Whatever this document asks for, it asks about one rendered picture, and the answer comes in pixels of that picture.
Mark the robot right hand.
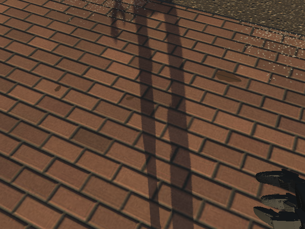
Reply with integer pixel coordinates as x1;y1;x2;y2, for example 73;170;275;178
254;169;305;229

